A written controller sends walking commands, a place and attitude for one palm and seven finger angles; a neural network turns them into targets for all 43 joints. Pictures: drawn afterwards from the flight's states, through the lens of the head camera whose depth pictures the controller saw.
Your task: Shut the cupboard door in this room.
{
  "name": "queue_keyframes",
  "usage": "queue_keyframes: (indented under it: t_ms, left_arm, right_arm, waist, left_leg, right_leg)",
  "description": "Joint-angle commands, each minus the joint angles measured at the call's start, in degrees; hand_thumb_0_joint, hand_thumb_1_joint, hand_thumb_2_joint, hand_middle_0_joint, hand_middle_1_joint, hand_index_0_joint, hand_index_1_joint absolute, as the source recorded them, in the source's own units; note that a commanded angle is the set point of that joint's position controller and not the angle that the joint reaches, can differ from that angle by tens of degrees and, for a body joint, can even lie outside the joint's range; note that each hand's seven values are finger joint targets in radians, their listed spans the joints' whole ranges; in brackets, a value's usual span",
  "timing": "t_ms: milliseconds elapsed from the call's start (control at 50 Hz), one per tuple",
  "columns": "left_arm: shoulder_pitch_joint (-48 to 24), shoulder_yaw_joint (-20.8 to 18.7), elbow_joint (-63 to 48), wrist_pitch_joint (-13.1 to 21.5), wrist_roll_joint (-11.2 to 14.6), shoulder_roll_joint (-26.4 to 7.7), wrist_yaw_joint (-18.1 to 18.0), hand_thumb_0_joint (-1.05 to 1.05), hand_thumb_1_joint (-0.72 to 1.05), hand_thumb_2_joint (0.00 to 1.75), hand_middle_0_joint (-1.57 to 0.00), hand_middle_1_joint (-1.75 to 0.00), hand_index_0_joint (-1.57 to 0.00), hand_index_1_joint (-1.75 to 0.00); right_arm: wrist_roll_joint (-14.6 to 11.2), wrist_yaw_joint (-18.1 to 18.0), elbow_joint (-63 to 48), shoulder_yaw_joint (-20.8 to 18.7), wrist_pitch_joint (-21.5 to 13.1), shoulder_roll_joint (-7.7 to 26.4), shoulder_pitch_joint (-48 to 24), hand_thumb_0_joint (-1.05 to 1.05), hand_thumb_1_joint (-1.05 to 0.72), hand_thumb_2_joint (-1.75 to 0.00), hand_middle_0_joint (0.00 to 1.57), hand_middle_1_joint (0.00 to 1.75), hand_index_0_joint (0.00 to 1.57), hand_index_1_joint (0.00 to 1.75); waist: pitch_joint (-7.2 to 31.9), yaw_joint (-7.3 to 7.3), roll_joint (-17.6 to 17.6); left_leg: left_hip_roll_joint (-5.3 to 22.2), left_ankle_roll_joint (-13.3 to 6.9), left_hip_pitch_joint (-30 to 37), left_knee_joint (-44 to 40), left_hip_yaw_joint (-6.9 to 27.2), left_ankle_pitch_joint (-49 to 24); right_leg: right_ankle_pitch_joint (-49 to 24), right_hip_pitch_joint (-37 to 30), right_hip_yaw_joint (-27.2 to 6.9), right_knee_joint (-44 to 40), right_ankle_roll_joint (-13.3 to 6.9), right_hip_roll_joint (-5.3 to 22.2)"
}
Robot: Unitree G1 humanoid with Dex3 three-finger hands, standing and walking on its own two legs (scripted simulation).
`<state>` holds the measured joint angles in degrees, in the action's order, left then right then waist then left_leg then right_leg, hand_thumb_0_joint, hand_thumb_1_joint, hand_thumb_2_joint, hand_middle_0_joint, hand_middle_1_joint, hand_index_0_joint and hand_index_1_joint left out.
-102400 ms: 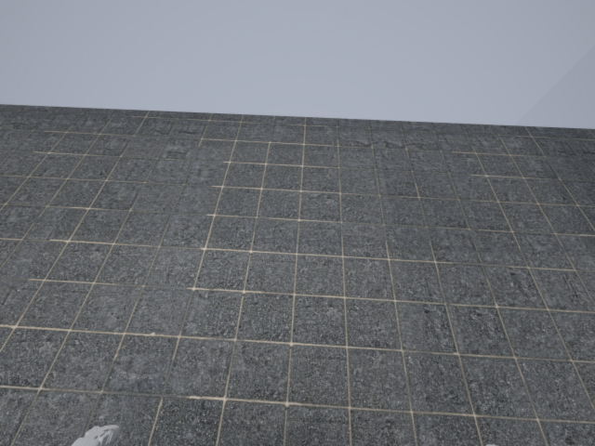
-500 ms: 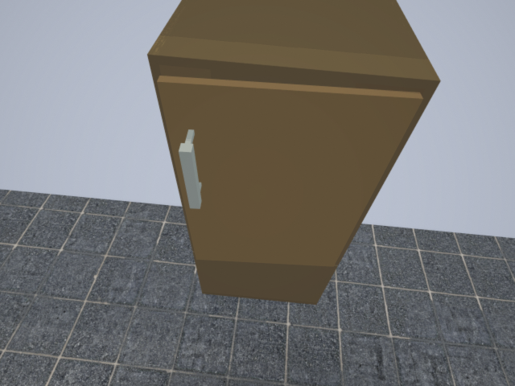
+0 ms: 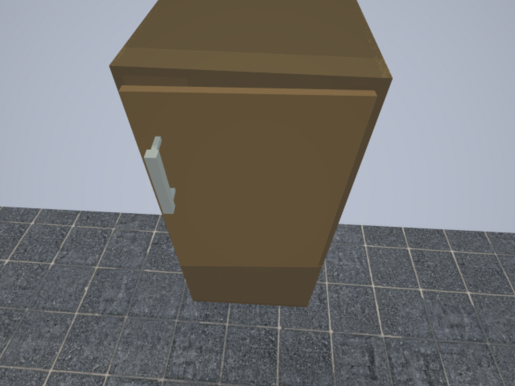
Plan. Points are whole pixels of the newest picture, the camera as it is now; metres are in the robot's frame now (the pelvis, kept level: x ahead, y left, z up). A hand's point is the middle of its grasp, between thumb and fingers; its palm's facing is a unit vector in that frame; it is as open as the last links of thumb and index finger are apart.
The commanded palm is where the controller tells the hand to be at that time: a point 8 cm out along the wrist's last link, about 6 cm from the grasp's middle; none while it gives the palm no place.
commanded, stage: come to a stop and stand still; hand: left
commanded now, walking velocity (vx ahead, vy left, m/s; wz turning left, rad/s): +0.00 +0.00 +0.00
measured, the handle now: (163, 176) +0.48 +0.21 +0.03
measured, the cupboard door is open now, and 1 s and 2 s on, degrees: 3 3 3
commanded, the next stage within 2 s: look again from close up in 0.10 s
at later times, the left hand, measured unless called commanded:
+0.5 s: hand out of the picture +0.02 +0.22 -0.19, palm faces +0.05 -0.97 -0.22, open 7.4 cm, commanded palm none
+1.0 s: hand out of the picture -0.07 +0.28 -0.18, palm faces -0.02 -0.97 -0.22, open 7.4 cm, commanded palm none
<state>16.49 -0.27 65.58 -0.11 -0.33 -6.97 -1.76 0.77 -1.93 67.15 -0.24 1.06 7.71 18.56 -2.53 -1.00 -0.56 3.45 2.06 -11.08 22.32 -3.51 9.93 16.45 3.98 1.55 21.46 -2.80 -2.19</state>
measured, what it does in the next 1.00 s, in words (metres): shifts its weight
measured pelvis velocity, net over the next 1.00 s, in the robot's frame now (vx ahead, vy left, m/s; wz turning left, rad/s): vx -0.05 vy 0.09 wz -0.03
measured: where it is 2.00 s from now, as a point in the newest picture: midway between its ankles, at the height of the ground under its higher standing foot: outside the picture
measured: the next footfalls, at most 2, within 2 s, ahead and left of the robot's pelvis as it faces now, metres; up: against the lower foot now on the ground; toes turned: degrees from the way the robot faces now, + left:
left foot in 1.38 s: +0.01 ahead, +0.17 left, +0.00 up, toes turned +7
right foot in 1.78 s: +0.07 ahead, -0.12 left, +0.00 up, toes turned -3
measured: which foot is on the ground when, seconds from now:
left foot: down 0.00-1.00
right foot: down 0.00-1.00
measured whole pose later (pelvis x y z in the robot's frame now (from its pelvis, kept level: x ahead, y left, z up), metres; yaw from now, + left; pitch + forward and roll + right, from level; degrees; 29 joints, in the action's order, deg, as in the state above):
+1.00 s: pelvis -0.05 +0.09 +0.00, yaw -2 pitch -2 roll -1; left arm 22.0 -0.6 59.1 -2.7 -2.1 -11.8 -1.8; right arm 0.9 -0.5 60.2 -1.7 1.9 10.3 14.1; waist -1.4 0.7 -1.0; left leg -2.0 -5.5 -15.2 23.8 -8.0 8.0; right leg 21.5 12.1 -0.2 31.5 0.2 3.7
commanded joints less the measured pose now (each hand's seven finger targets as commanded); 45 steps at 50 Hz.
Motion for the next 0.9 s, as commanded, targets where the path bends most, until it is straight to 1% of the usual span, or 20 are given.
queue_keyframes:
  t_ms: [0,160,180,200,220,240,280,320,340,380,420,460,480,560,600,660,680,760,820,880]
  left_arm:
    - [3.6,-1.1,-1.3,0.8,0.1,-5.3,-0.3,0.0,0.9,0.9,-0.2,-0.3,-0.2,-0.3]
    - [5.0,-1.2,-1.0,0.9,0.1,-4.5,-0.6,0.0,0.9,0.9,-0.2,-0.3,-0.2,-0.3]
    - [5.5,-0.7,-6.1,2.5,-1.6,-15.1,-0.8,0.0,0.9,0.9,-0.2,-0.3,-0.2,-0.3]
    - [4.3,-2.2,-6.1,3.0,-1.2,-11.3,-1.2,0.0,0.9,0.9,-0.2,-0.3,-0.2,-0.3]
    - [5.0,-2.5,-5.8,3.1,-1.0,-10.4,-1.5,0.0,0.9,0.9,-0.2,-0.3,-0.2,-0.3]
    - [6.3,-1.9,-5.9,3.1,-0.7,-9.2,-1.6,0.0,0.9,0.9,-0.2,-0.3,-0.2,-0.3]
    - [7.4,-1.6,-6.3,2.7,-0.9,-8.5,-1.7,0.0,0.9,0.9,-0.2,-0.3,-0.2,-0.3]
    - [7.3,-1.7,-7.3,2.1,-0.9,-8.5,-1.8,0.0,0.9,0.9,-0.2,-0.3,-0.2,-0.3]
    - [6.7,-1.8,-8.1,1.8,-1.0,-8.6,-1.8,0.0,0.9,0.9,-0.2,-0.3,-0.2,-0.3]
    - [5.5,-1.4,-9.3,1.6,-1.1,-8.7,-1.8,0.0,0.9,0.9,-0.2,-0.3,-0.2,-0.3]
    - [5.7,-1.5,-10.3,1.1,-1.0,-9.0,-1.7,0.0,0.9,0.9,-0.2,-0.3,-0.2,-0.3]
    - [5.6,-1.4,-10.6,0.8,-0.9,-9.4,-1.6,0.0,0.9,0.9,-0.2,-0.3,-0.2,-0.3]
    - [5.9,-1.3,-10.6,0.8,-1.2,-9.6,-1.6,0.0,0.9,0.9,-0.2,-0.3,-0.2,-0.3]
    - [3.8,-1.2,-11.4,0.6,-1.0,-10.5,-1.1,0.0,0.9,0.9,-0.2,-0.3,-0.2,-0.3]
    - [3.9,-1.1,-11.7,0.4,-1.1,-10.3,-1.0,0.0,0.9,0.9,-0.2,-0.3,-0.2,-0.3]
    - [3.7,-1.1,-11.7,0.0,-1.2,-10.6,-0.7,0.0,0.9,0.9,-0.2,-0.3,-0.2,-0.3]
    - [4.2,-1.1,-11.7,0.0,-1.4,-10.3,-0.6,0.0,0.9,0.9,-0.2,-0.3,-0.2,-0.3]
    - [5.8,-1.1,-10.5,-0.4,-1.4,-10.2,-0.4,0.0,0.9,0.9,-0.2,-0.3,-0.2,-0.3]
    - [6.7,-0.9,-9.8,-0.4,-1.4,-10.1,-0.5,0.0,0.9,0.9,-0.2,-0.3,-0.2,-0.3]
    - [9.4,-0.4,-8.0,-1.2,-1.5,-7.5,-0.3,0.0,0.9,0.9,-0.2,-0.3,-0.2,-0.3]
  right_arm:
    - [0.1,-0.5,-1.6,-0.7,-1.1,4.4,2.4,0.0,-0.9,-0.9,0.2,0.3,0.2,0.3]
    - [0.0,-0.9,-1.8,-0.7,-1.2,4.3,2.2,0.0,-0.9,-0.9,0.2,0.3,0.2,0.3]
    - [0.0,0.1,-8.6,-1.1,-2.2,8.5,-1.8,0.0,-0.9,-0.9,0.2,0.3,0.2,0.3]
    - [0.8,-0.3,-10.0,-2.1,-3.3,8.1,-1.1,0.0,-0.9,-0.9,0.2,0.3,0.2,0.3]
    - [0.9,-0.8,-9.3,-2.1,-3.3,5.6,-0.6,0.0,-0.9,-0.9,0.2,0.3,0.2,0.3]
    - [0.6,-0.9,-9.4,-1.6,-3.1,4.4,0.0,0.0,-0.9,-0.9,0.2,0.3,0.2,0.3]
    - [0.4,-0.6,-10.7,-1.5,-2.5,3.9,-0.9,0.0,-0.9,-0.9,0.2,0.3,0.2,0.3]
    - [0.2,-0.5,-11.4,-2.1,-1.9,5.0,-2.0,0.0,-0.9,-0.9,0.2,0.3,0.2,0.3]
    - [0.1,-0.5,-11.8,-2.3,-1.7,5.7,-2.2,0.0,-0.9,-0.9,0.2,0.3,0.2,0.3]
    - [0.1,-0.1,-11.2,-2.2,-1.7,5.7,-1.3,0.0,-0.9,-0.9,0.2,0.3,0.2,0.3]
    - [0.1,-0.1,-11.0,-2.6,-1.8,7.8,-1.7,0.0,-0.9,-0.9,0.2,0.3,0.2,0.3]
    - [0.2,-0.1,-11.5,-2.6,-1.8,9.1,-3.3,0.0,-0.9,-0.9,0.2,0.3,0.2,0.3]
    - [0.2,0.1,-11.6,-2.6,-2.0,9.3,-4.0,0.0,-0.9,-0.9,0.2,0.3,0.2,0.3]
    - [0.2,0.4,-12.8,-2.7,-2.1,10.9,-6.1,0.0,-0.9,-0.9,0.2,0.3,0.2,0.3]
    - [0.2,0.5,-12.9,-2.6,-2.3,10.9,-6.3,0.0,-0.9,-0.9,0.2,0.3,0.2,0.3]
    - [0.3,0.8,-13.4,-2.9,-2.1,12.3,-7.0,0.0,-0.9,-0.9,0.2,0.3,0.2,0.3]
    - [0.2,0.8,-13.4,-2.9,-2.2,12.1,-6.8,0.0,-0.9,-0.9,0.2,0.3,0.2,0.3]
    - [0.1,1.0,-13.2,-3.2,-1.7,13.0,-7.3,0.0,-0.9,-0.9,0.2,0.3,0.2,0.3]
    - [-0.1,1.0,-12.4,-3.3,-1.6,12.8,-6.7,0.0,-0.9,-0.9,0.2,0.3,0.2,0.3]
    - [0.0,0.9,-10.7,-3.1,-0.9,11.6,-4.8,0.0,-0.9,-0.9,0.2,0.3,0.2,0.3]
  waist:
    - [-2.5,0.42,0.2]
    - [-1.6,0.64,-1.2]
    - [-4.8,0.44,-1.5]
    - [1.7,0.36,2.6]
    - [6.9,0.43,2.2]
    - [8.9,0.8,-0.3]
    - [6.8,1.13,-5.6]
    - [1.7,1.12,-11.1]
    - [0.1,0.82,-10.5]
    - [-0.8,0.09,-5.9]
    - [-0.9,0.42,0.5]
    - [-1.7,0.93,3.2]
    - [-1.8,1.18,2.8]
    - [-1.1,0.95,1.4]
    - [-1.0,1.19,2.6]
    - [-1.2,1.3,4.4]
    - [-1.0,1.68,5.3]
    - [-0.8,1.91,4.4]
    - [-0.1,1.93,3.2]
    - [-0.4,1.71,2.8]
  left_leg:
    - [2.9,-1.9,3.1,-1.5,3.1,-5.3]
    - [3.2,-2.0,4.0,-0.7,2.9,-8.2]
    - [0.6,-2.3,1.6,5.4,4.7,-8.7]
    - [0.7,-2.5,-1.2,7.9,2.7,-6.3]
    - [-0.4,-2.9,-1.9,9.0,2.2,-4.2]
    - [-1.0,-2.8,-3.5,10.2,2.0,-1.9]
    - [-1.7,-2.8,-6.5,10.9,1.2,2.8]
    - [-1.5,-3.1,-7.4,11.4,1.6,3.9]
    - [-1.2,-3.3,-6.6,10.6,1.6,3.4]
    - [-0.1,-3.6,-2.0,7.4,1.4,-6.2]
    - [2.1,-4.2,1.5,8.1,3.1,-15.6]
    - [3.2,-4.8,0.6,6.4,4.7,-15.0]
    - [3.4,-4.9,0.6,6.3,4.8,-16.3]
    - [3.3,-5.1,-1.1,2.2,6.4,-4.9]
    - [3.6,-5.2,-1.8,0.1,7.0,-1.2]
    - [4.6,-5.2,-3.9,-5.4,9.6,10.2]
    - [4.9,-5.4,-4.5,-6.8,10.2,11.8]
    - [5.6,-5.1,-5.4,-10.5,11.9,19.0]
    - [5.7,-4.8,-4.4,-11.1,11.6,18.6]
    - [7.7,-4.6,-4.5,-14.0,13.3,25.5]
  right_leg:
    - [-9.8,6.6,-6.3,-6.4,-0.4,8.0]
    - [-17.8,5.1,-5.6,-4.4,0.0,8.1]
    - [-31.6,6.5,-5.0,-2.6,1.8,9.0]
    - [-37.5,2.4,-7.8,2.7,0.8,11.6]
    - [-47.9,-2.0,-8.9,4.7,0.3,12.4]
    - [-53.2,-4.9,-8.1,5.8,-0.2,12.9]
    - [-58.6,-5.4,-8.4,6.9,-0.9,12.8]
    - [-54.0,-1.1,-7.1,6.1,-0.8,12.0]
    - [-49.5,1.3,-7.0,5.5,-1.0,11.6]
    - [-41.9,5.1,-5.7,6.2,-0.4,9.6]
    - [-27.5,8.9,-5.0,5.8,0.6,7.7]
    - [-15.5,9.8,-4.9,4.1,1.0,6.9]
    - [-14.6,9.6,-5.1,3.5,1.0,6.6]
    - [-6.6,9.3,-4.9,2.3,1.5,6.4]
    - [-4.8,8.8,-4.4,2.1,1.8,6.3]
    - [-1.7,8.5,-2.7,3.1,2.3,5.8]
    - [-1.6,7.7,-2.0,3.5,2.5,5.9]
    - [0.2,7.7,-1.2,4.3,2.7,5.6]
    - [-0.1,7.8,-1.4,4.0,2.7,5.9]
    - [3.3,8.8,0.3,6.5,3.2,4.6]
